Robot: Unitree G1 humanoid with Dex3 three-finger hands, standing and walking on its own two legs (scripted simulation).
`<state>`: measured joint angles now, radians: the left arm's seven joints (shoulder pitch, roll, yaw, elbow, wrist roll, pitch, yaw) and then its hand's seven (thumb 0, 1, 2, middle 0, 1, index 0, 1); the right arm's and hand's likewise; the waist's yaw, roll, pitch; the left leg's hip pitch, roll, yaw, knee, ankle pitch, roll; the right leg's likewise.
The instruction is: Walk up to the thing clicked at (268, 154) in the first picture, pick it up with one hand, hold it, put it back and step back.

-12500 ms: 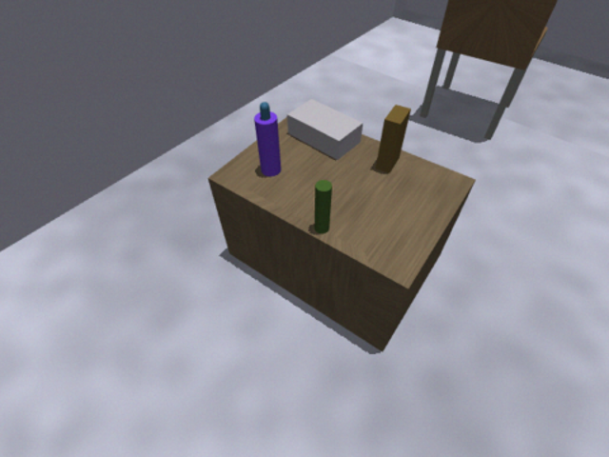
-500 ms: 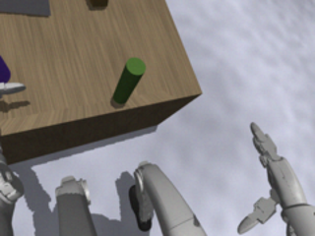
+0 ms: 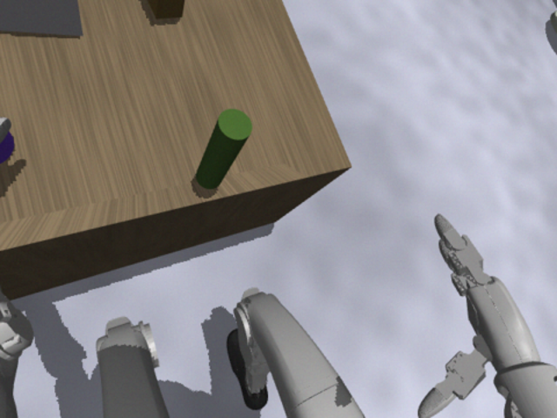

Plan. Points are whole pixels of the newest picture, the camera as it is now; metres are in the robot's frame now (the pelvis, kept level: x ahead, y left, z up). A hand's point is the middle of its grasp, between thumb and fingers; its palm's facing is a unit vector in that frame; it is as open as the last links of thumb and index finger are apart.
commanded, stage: settle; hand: left
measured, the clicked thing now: out of the picture +0.53 +0.27 -0.01
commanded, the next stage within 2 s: lift in 0.88 s
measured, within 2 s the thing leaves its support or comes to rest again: leaves its support in 0.40 s
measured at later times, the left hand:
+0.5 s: hand out of the picture +0.50 +0.25 -0.04, palm faces +0.33 -0.94 -0.05, open 9.9 cm
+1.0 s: hand out of the picture +0.51 +0.25 +0.01, palm faces +0.34 -0.94 -0.04, open 10.0 cm
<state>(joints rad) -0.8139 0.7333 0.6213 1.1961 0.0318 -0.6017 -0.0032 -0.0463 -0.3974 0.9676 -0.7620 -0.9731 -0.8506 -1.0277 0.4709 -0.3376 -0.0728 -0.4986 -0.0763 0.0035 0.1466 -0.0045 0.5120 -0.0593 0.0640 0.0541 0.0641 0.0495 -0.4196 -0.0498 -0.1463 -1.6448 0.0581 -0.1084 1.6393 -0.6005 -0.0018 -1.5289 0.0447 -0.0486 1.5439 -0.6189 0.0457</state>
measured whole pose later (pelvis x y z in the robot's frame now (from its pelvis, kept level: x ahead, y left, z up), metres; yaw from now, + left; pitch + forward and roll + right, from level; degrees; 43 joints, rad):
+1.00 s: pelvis +0.00 -0.01 +0.04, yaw +2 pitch +29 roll -6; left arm -0.76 0.60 0.52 1.19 0.03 -0.54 0.05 -0.05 -0.54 1.18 -0.71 -1.14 -0.79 -1.21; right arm 0.40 -0.29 -0.03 -0.30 -0.09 0.04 0.08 -0.01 0.53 -0.06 0.06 0.05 0.06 0.05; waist -0.34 -0.03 -0.14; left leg -1.43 0.05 -0.09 1.48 -0.56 -0.01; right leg -1.33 0.03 -0.03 1.40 -0.58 0.04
